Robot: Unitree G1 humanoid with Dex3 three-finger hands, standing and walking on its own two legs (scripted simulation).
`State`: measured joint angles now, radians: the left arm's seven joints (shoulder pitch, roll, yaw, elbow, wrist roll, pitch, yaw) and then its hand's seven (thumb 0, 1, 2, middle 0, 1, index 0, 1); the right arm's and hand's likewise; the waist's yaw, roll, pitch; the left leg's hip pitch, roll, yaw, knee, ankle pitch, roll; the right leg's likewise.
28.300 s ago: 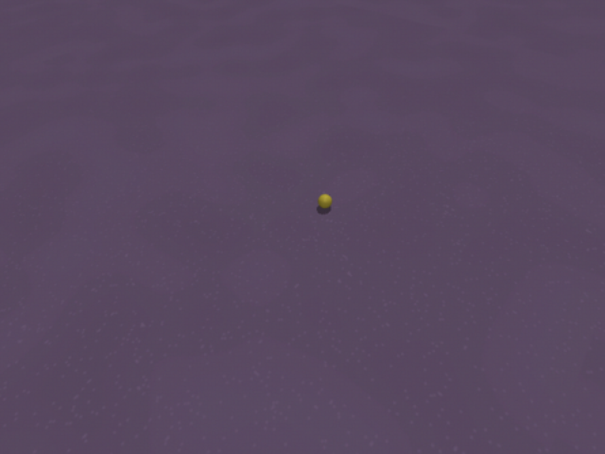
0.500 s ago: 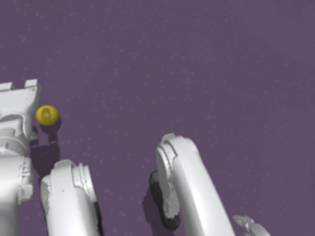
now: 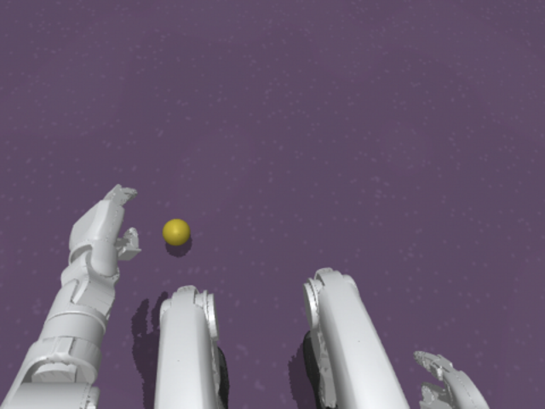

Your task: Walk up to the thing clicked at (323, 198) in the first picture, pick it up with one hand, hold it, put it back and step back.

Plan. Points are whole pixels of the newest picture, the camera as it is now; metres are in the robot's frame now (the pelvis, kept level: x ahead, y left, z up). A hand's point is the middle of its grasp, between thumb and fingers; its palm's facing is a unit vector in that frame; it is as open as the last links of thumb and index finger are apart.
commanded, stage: home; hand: left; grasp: from above
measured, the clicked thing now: (176, 232) +0.49 +0.20 -0.41
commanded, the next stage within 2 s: none
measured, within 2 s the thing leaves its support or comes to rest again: neither
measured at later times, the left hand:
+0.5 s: hand (69, 333) +0.26 +0.19 +0.09, palm faces +0.06 -0.96 -0.28, open 7.4 cm
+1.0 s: hand out of the picture +0.22 +0.20 +0.23, palm faces +0.15 -0.97 -0.21, open 7.4 cm
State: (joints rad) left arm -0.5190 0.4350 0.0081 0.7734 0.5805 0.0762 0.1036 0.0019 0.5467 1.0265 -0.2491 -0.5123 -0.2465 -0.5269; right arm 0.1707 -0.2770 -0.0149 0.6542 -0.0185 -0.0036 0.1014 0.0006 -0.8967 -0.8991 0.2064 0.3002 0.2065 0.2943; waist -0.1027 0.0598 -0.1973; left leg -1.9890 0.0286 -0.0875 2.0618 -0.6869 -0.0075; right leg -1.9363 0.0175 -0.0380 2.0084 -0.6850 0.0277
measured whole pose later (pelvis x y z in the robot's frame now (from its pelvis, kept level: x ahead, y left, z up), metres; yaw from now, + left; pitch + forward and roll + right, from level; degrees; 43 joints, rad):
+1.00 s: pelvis +0.08 +0.00 +0.27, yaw +6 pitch +11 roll -3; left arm 0.53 0.22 0.03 -0.14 -0.06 0.45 0.04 0.01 0.91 0.90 -0.20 -0.30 -0.21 -0.30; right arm 0.30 -0.23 0.03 0.51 0.01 -0.20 -0.19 0.01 -0.90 -0.90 0.21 0.30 0.21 0.29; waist -0.05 0.05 -0.19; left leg -0.70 0.03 -0.06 1.00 -0.49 -0.01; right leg -0.64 0.00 -0.05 0.93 -0.48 0.01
